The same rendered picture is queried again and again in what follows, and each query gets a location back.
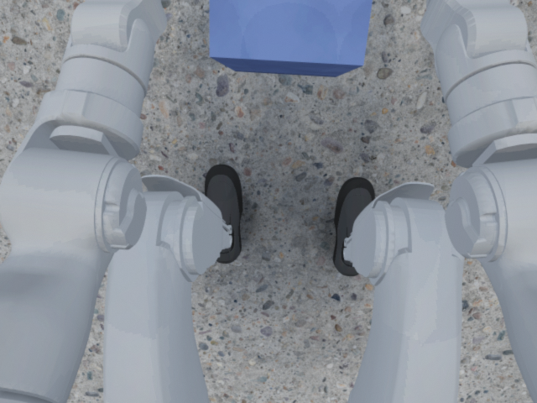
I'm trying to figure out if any right robot upper arm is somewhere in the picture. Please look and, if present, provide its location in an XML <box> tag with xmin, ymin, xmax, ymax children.
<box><xmin>445</xmin><ymin>159</ymin><xmax>537</xmax><ymax>403</ymax></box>

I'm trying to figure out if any left robot foot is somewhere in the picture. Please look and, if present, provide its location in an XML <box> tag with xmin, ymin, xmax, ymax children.
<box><xmin>205</xmin><ymin>165</ymin><xmax>242</xmax><ymax>264</ymax></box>

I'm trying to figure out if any left robot forearm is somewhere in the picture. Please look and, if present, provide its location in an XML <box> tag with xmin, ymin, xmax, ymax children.
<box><xmin>0</xmin><ymin>0</ymin><xmax>167</xmax><ymax>233</ymax></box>

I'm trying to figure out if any carton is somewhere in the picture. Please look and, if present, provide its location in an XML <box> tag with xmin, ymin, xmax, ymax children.
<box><xmin>210</xmin><ymin>0</ymin><xmax>373</xmax><ymax>77</ymax></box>

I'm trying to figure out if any robot right thigh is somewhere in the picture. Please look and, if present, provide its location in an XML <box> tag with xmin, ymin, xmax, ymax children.
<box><xmin>347</xmin><ymin>197</ymin><xmax>463</xmax><ymax>403</ymax></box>

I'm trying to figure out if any left robot upper arm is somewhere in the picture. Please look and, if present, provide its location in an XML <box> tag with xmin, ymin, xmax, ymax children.
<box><xmin>0</xmin><ymin>147</ymin><xmax>147</xmax><ymax>403</ymax></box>

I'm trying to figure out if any right robot forearm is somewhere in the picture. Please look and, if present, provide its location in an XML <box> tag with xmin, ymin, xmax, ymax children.
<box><xmin>420</xmin><ymin>0</ymin><xmax>537</xmax><ymax>168</ymax></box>

